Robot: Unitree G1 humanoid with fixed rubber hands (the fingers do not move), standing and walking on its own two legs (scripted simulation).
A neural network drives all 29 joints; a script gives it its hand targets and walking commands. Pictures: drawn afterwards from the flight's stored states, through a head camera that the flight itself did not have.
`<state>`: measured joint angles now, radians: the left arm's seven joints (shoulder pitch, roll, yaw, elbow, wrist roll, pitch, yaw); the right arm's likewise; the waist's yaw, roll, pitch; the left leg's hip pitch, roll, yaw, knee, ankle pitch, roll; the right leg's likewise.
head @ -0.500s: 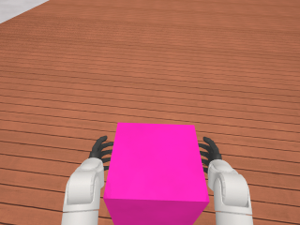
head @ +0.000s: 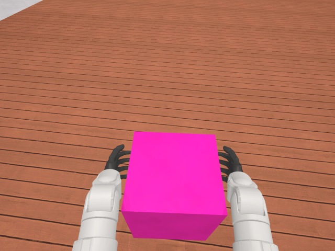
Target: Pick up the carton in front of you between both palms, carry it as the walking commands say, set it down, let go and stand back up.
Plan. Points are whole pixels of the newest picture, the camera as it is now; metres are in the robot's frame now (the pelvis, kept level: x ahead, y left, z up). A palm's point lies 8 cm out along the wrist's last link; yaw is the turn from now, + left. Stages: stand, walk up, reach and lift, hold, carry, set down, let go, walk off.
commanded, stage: carry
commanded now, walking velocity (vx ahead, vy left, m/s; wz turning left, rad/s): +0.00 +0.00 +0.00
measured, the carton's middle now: (171, 189) +0.30 +0.00 -0.04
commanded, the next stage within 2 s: hold in 0.50 s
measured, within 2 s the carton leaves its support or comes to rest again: neither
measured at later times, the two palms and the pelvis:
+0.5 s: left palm (114, 179) +0.28 +0.14 +0.04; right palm (238, 181) +0.28 -0.16 +0.04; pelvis -0.01 -0.01 +0.00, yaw +0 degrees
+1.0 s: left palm (119, 177) +0.28 +0.13 +0.05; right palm (248, 194) +0.24 -0.17 +0.05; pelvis -0.02 +0.02 +0.01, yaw -8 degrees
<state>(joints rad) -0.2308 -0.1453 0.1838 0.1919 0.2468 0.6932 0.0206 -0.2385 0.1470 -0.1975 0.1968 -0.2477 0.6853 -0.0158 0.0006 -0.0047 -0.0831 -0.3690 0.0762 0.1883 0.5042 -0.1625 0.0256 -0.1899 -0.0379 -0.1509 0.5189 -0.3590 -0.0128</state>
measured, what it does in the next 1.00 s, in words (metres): stands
